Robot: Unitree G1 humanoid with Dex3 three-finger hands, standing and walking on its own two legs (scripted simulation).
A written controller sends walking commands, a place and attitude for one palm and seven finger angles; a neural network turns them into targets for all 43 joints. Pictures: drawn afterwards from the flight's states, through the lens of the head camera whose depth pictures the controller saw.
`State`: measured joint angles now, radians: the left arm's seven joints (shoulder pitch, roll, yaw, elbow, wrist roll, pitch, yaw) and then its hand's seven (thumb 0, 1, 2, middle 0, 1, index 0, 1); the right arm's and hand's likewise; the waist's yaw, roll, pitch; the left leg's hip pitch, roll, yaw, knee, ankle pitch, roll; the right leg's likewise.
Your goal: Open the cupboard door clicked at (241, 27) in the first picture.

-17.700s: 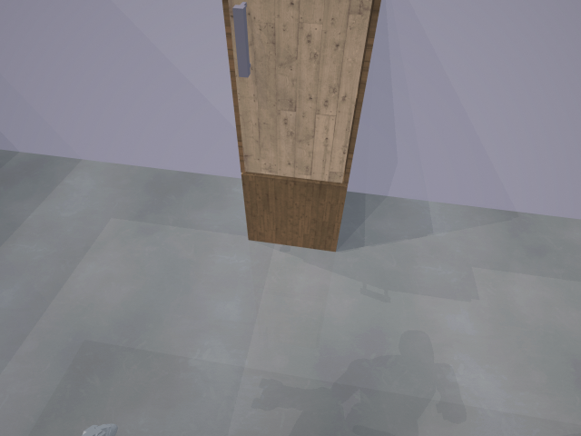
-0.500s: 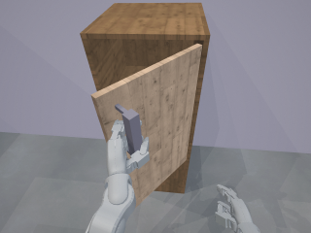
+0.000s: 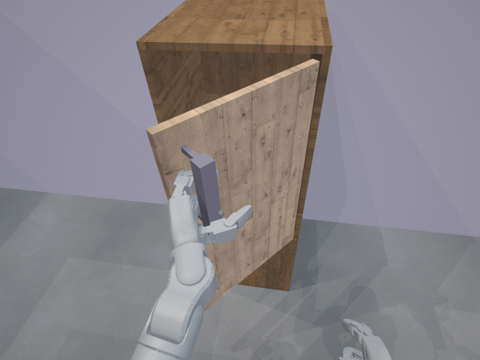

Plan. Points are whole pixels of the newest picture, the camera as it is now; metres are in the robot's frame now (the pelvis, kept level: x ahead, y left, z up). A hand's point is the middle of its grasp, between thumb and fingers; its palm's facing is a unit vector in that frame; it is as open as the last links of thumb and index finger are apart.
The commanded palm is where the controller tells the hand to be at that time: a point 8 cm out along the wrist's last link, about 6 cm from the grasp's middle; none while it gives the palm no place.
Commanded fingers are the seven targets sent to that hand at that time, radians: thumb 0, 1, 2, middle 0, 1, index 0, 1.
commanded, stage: open thumb and fingers to let go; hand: left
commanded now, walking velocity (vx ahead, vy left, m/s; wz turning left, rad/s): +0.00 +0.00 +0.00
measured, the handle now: (201, 192) +0.35 +0.09 +0.13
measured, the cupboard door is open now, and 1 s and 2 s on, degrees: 49 50 50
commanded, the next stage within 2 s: slide the hand sideways off the handle in 0.44 s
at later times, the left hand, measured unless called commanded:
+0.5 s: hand (219, 213) +0.31 +0.05 +0.13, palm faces +0.22 -0.98 +0.00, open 15.0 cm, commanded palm +0.26 +0.10 +0.13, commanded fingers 0.00 -0.50 0.30 -0.15 -0.30 -0.15 -0.30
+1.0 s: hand (214, 231) +0.27 +0.06 +0.13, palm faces -0.17 -0.99 +0.01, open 16.2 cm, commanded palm +0.24 +0.12 +0.13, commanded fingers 0.00 -0.50 0.30 -0.15 -0.30 -0.15 -0.30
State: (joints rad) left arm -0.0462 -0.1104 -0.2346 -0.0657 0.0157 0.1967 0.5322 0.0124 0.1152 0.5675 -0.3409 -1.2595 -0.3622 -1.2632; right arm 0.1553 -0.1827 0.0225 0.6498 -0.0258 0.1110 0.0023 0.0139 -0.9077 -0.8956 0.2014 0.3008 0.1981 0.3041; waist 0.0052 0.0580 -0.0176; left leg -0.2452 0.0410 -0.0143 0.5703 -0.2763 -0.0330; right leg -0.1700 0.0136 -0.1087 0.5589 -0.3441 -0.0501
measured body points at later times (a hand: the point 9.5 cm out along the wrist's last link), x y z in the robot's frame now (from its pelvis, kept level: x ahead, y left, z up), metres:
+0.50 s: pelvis -0.01 +0.03 +0.00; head -0.03 +0.02 +0.45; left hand +0.29 +0.11 +0.13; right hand +0.18 -0.17 -0.09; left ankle +0.02 +0.14 -0.73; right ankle -0.02 -0.08 -0.73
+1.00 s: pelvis -0.01 +0.03 +0.00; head -0.04 +0.02 +0.45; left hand +0.28 +0.11 +0.13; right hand +0.16 -0.18 -0.08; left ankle +0.02 +0.14 -0.73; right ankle -0.02 -0.08 -0.73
